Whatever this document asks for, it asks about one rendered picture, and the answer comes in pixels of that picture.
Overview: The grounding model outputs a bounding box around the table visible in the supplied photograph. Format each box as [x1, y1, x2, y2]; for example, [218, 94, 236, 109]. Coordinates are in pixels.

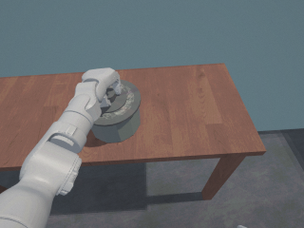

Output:
[0, 63, 267, 200]

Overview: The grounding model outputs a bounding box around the left robot forearm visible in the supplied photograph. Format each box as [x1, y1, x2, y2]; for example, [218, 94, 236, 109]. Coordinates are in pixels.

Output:
[19, 76, 106, 180]

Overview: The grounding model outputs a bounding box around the pot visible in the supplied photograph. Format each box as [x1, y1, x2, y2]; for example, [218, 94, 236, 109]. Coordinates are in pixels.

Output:
[91, 108, 141, 143]

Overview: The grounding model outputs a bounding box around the robot left upper arm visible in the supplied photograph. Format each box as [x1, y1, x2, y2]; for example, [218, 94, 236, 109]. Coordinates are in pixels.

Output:
[0, 141, 82, 228]

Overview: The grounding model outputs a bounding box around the left robot hand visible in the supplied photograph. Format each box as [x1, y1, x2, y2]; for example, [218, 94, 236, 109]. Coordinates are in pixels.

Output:
[82, 67, 122, 107]

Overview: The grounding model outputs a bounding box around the lid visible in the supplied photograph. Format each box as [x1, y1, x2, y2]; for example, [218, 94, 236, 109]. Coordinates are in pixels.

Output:
[94, 80, 142, 127]

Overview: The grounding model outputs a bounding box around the knob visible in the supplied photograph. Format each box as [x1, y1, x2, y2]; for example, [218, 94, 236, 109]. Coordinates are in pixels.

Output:
[106, 88, 116, 102]

